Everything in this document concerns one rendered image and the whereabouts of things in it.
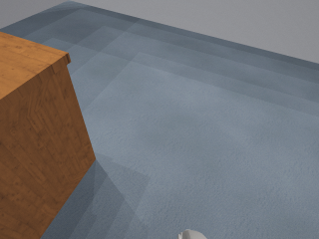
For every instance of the table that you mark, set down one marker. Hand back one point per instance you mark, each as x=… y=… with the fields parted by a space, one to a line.
x=45 y=149

